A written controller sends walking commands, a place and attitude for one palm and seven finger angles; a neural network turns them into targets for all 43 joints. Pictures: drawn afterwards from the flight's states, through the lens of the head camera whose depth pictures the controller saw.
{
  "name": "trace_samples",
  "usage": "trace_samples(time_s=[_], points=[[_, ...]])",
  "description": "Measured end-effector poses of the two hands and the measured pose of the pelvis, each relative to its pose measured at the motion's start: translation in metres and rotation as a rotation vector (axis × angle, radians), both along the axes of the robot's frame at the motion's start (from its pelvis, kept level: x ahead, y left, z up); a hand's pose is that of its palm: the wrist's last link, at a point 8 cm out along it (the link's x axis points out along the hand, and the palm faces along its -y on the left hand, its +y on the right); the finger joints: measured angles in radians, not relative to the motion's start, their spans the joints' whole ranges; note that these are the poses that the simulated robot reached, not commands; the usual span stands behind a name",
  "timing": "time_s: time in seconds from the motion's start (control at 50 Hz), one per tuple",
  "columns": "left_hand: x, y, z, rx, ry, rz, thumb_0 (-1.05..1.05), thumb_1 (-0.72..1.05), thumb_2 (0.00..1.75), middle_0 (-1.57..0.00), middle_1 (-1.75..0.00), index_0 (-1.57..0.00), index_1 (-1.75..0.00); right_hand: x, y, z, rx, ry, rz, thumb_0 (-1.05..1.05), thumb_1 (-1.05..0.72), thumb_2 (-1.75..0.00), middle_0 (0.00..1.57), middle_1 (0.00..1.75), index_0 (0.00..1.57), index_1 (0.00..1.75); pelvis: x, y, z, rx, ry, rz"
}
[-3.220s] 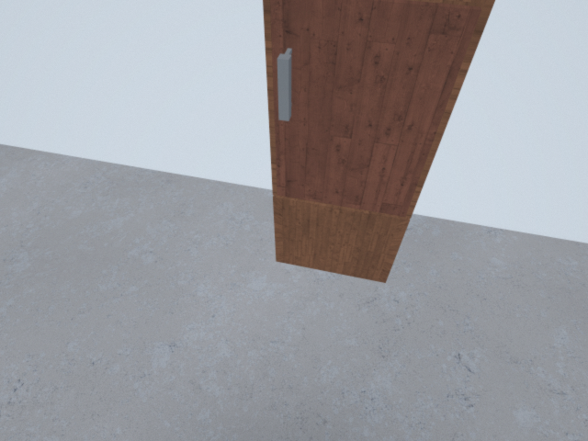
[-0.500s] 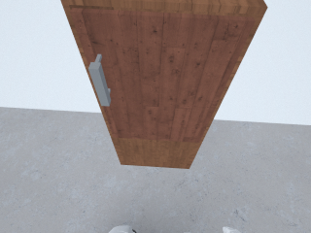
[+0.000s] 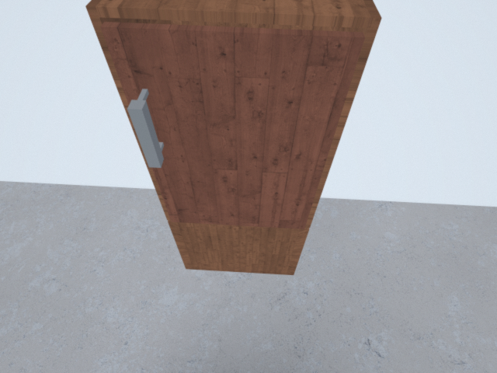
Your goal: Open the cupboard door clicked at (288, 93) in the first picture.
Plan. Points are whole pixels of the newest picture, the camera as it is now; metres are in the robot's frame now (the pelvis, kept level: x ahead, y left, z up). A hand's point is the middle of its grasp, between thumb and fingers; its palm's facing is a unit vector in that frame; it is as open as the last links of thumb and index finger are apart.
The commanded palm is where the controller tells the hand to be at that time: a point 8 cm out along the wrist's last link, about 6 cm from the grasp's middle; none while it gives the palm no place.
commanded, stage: come to a stop and stand still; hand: left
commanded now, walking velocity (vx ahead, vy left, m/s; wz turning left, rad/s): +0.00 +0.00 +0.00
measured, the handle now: (150, 129) +0.53 +0.23 +0.06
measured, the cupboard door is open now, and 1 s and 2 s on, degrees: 0 0 0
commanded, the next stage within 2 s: look again from close up in 0.42 s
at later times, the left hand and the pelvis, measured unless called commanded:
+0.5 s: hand out of the picture -0.02 +0.19 -0.17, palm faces +0.00 -0.98 -0.18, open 7.4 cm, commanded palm none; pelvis -0.01 +0.02 +0.01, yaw -2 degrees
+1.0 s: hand out of the picture +0.03 +0.19 -0.16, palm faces -0.02 -0.97 -0.24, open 7.4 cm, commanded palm none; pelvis +0.00 +0.01 +0.00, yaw -2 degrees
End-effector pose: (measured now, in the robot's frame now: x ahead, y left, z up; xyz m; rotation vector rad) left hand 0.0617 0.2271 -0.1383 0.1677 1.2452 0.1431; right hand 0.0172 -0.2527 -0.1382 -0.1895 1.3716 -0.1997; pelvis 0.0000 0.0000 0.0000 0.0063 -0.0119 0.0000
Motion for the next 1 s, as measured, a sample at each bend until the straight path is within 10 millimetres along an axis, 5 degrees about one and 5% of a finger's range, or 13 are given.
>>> trace_samples(time_s=[0.2,0.5,0.76,1.0], points=[[-0.035,0.013,0.003,-0.008,0.067,0.008,0.0,0.92,0.9,-0.2,-0.3,-0.2,-0.3,-0.022,0.043,0.003,0.063,-0.005,-0.005,0.01,-0.91,-0.89,0.2,0.3,0.2,0.3,-0.008,0.011,0.009,-0.008,-0.024,-0.019],[-0.087,0.008,0.001,-0.031,0.213,0.019,0.0,0.91,0.9,-0.2,-0.3,-0.2,-0.3,-0.061,0.061,0.003,0.086,0.08,-0.055,0.0,-0.91,-0.89,0.2,0.3,0.2,0.3,-0.008,0.018,0.011,-0.003,-0.019,-0.034],[-0.071,0.012,0.002,0.004,0.141,-0.002,0.0,0.91,0.9,-0.2,-0.3,-0.2,-0.3,-0.032,0.066,-0.014,0.117,-0.031,-0.007,0.01,-0.91,-0.89,0.2,0.3,0.2,0.3,-0.005,0.024,0.002,0.002,-0.014,-0.022],[-0.039,0.011,0.009,0.034,0.097,-0.02,0.0,0.91,0.9,-0.2,-0.3,-0.2,-0.3,-0.019,0.045,-0.011,0.105,-0.027,-0.003,0.01,-0.91,-0.89,0.2,0.3,0.2,0.3,0.003,0.011,0.004,0.012,-0.003,-0.029]])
